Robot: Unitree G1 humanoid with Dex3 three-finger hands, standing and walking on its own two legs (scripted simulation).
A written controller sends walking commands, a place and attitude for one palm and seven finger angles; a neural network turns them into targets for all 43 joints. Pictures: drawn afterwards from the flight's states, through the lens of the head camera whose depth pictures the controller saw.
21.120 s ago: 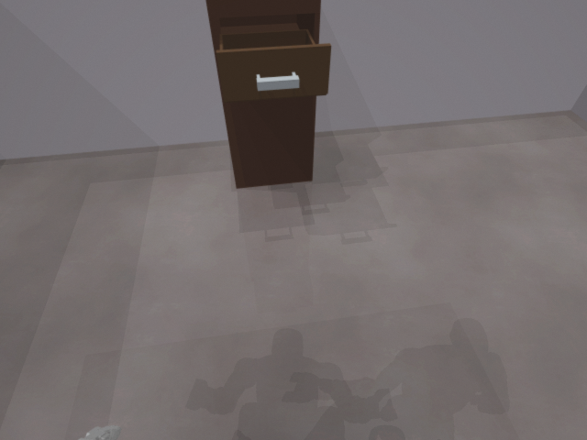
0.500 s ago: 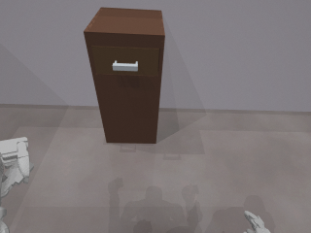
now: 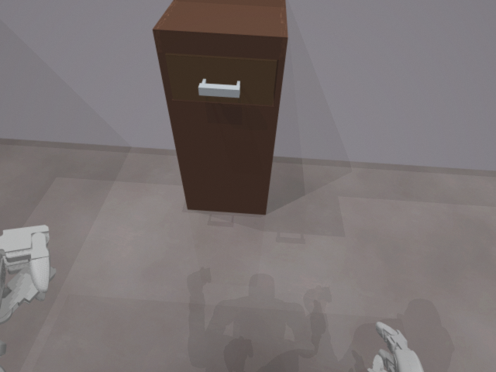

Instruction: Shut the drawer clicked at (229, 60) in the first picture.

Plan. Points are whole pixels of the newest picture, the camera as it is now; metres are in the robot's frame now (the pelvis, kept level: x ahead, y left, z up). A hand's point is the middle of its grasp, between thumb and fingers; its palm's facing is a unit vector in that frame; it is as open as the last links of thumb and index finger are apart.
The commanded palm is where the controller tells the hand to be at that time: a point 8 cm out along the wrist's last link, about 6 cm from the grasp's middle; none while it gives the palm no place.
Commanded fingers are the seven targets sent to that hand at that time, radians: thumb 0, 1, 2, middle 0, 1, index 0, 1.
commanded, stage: stop stepping back and stand still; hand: left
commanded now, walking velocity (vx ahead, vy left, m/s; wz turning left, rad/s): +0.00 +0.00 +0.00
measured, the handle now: (220, 86) +0.94 +0.16 -0.04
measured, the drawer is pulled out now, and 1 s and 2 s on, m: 0.00 0.00 0.00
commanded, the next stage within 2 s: let the arm hang, fingers relaxed in 1.10 s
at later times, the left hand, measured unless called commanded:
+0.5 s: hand (41, 259) +0.20 +0.26 +0.16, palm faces +0.33 -0.81 -0.48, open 3.2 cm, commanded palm +0.14 +0.30 +0.18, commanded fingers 0.00 0.90 0.90 -1.40 -1.60 -1.40 -1.60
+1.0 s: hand (23, 262) +0.20 +0.28 +0.16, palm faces +0.34 -0.82 -0.47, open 3.2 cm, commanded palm +0.14 +0.32 +0.18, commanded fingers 0.00 0.90 0.90 -1.40 -1.60 -1.40 -1.60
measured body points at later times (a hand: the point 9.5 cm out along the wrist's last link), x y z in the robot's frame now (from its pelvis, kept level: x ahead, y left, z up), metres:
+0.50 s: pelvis +0.01 +0.02 +0.01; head +0.03 +0.02 +0.46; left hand +0.18 +0.30 +0.19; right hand +0.18 -0.21 -0.08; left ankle +0.01 +0.12 -0.73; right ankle +0.02 -0.08 -0.73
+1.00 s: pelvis +0.00 +0.04 +0.01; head +0.02 +0.04 +0.46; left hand +0.17 +0.32 +0.19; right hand +0.17 -0.20 -0.07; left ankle +0.01 +0.12 -0.73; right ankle +0.02 -0.08 -0.73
